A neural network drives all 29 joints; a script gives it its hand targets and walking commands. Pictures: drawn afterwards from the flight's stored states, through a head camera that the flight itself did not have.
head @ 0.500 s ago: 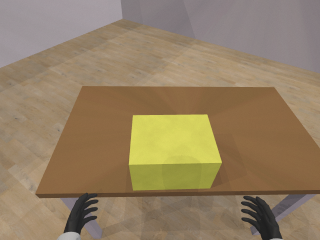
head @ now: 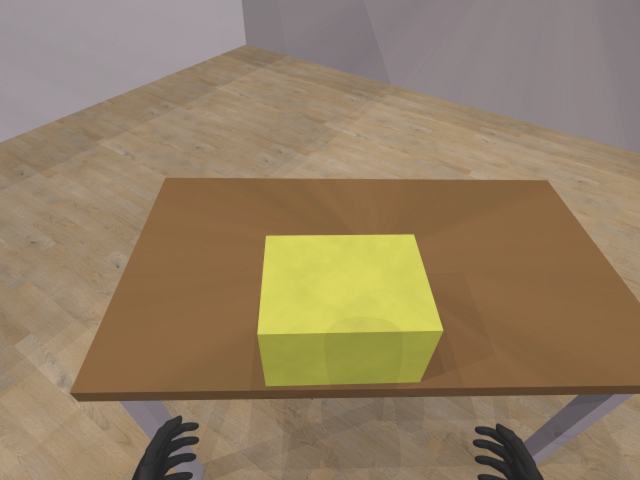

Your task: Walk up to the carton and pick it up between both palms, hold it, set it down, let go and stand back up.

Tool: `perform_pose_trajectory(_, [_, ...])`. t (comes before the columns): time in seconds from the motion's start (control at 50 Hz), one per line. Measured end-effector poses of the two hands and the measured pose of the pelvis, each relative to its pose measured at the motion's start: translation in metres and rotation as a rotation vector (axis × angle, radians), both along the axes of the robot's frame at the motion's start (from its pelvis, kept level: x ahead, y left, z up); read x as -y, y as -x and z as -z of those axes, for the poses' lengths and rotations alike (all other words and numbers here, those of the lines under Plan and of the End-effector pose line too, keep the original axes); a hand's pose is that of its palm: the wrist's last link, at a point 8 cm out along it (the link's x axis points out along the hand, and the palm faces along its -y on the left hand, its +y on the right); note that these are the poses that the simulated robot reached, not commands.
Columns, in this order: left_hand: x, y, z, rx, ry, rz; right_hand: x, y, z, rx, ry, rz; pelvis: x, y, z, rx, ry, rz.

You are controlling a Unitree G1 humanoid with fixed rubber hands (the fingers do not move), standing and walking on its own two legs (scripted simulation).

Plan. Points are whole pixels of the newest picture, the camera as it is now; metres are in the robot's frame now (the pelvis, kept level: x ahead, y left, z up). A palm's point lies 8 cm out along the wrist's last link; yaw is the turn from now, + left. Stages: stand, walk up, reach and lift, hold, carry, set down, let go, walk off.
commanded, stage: set down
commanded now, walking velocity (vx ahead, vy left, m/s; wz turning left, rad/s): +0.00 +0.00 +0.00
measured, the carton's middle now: (342, 308) +0.41 +0.00 -0.04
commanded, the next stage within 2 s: let go in 0.50 s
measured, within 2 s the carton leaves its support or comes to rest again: neither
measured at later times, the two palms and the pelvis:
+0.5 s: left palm out of the picture +0.15 +0.23 -0.09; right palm out of the picture +0.17 -0.22 -0.08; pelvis +0.01 +0.00 +0.00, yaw +0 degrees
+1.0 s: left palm out of the picture +0.15 +0.24 -0.08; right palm out of the picture +0.16 -0.23 -0.08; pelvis +0.00 +0.00 +0.00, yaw +0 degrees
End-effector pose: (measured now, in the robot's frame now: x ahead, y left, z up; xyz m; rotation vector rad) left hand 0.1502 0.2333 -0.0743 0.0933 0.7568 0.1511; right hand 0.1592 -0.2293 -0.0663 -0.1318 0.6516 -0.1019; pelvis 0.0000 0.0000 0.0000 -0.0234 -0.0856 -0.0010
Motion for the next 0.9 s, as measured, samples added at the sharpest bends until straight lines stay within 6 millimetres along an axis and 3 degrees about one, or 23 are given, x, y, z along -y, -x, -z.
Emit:
perform_pose_trajectory(0.3, [0.001,0.005,0.011,-0.102,-0.008,0.023,-0.006,-0.002,0.008,-0.049,0.023,-0.026,0.0,-0.003,0.0,-0.008,0.0,0.0])
perform_pose_trajectory(0.9, [0.0,0.002,0.01,-0.108,-0.022,0.038,-0.001,-0.006,0.009,-0.044,0.025,-0.005,0.0,-0.005,0.0,-0.002,0.0,0.0])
